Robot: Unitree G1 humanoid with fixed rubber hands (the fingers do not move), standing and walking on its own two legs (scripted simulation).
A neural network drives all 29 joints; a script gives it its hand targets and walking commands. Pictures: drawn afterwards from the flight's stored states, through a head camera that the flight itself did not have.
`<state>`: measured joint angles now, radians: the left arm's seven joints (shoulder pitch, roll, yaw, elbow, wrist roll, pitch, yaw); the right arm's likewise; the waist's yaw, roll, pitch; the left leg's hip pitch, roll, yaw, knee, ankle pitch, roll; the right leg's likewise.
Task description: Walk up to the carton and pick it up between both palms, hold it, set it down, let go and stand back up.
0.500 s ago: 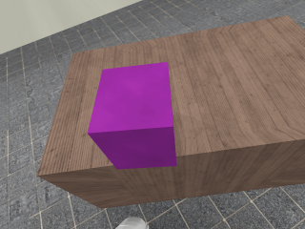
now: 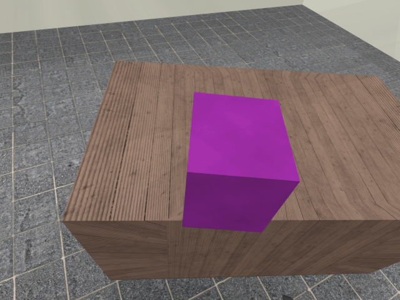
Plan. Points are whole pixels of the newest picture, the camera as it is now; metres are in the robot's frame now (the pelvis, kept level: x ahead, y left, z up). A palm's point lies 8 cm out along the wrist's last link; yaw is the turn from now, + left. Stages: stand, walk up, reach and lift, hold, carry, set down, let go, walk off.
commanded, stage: walk up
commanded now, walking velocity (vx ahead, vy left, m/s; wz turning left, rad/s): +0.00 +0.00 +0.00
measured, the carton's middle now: (229, 164) +0.42 -0.05 -0.01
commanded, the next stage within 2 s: stand in 1.84 s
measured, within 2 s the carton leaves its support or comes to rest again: neither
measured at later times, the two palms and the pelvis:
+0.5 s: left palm out of the picture -0.01 +0.22 -0.15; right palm out of the picture -0.02 -0.21 -0.14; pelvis +0.00 +0.00 +0.00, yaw -1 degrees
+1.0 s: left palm out of the picture +0.03 +0.10 -0.11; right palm out of the picture -0.01 -0.35 -0.17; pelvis -0.01 -0.11 +0.00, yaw -3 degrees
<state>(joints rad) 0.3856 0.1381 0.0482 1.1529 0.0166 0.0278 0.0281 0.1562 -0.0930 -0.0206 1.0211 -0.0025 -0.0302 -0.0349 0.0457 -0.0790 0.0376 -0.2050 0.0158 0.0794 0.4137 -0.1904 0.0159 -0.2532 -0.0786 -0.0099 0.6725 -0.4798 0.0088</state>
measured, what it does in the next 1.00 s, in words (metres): steps to the right: right foot, then right foot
